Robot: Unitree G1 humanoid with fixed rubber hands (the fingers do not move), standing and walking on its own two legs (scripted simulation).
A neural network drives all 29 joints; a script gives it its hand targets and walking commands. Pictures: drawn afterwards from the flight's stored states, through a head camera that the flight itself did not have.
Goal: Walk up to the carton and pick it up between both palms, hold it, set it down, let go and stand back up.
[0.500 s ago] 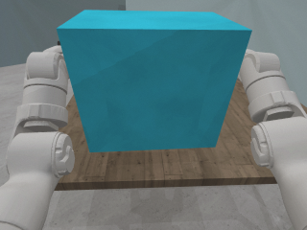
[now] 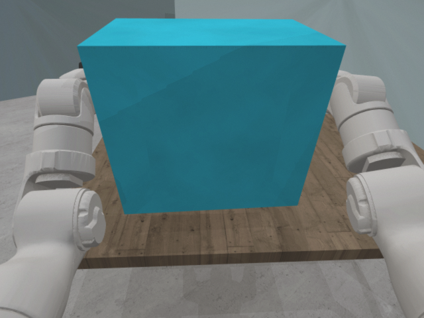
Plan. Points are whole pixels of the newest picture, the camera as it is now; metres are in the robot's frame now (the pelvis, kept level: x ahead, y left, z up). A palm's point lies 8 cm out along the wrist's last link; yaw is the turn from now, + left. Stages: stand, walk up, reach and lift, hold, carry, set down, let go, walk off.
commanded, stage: hold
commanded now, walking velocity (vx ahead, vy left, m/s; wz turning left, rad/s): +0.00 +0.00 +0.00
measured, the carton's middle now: (209, 115) +0.33 +0.00 +0.30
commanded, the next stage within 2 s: none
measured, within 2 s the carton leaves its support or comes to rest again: neither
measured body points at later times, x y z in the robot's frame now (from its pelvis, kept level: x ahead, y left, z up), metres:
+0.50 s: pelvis +0.00 +0.00 +0.00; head -0.10 +0.02 +0.44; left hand +0.39 +0.19 +0.33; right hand +0.37 -0.19 +0.34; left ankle +0.00 +0.12 -0.75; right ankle +0.01 -0.11 -0.75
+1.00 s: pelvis +0.00 +0.00 +0.00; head -0.09 +0.01 +0.44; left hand +0.39 +0.19 +0.33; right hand +0.39 -0.19 +0.33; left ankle +0.00 +0.12 -0.75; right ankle +0.01 -0.11 -0.75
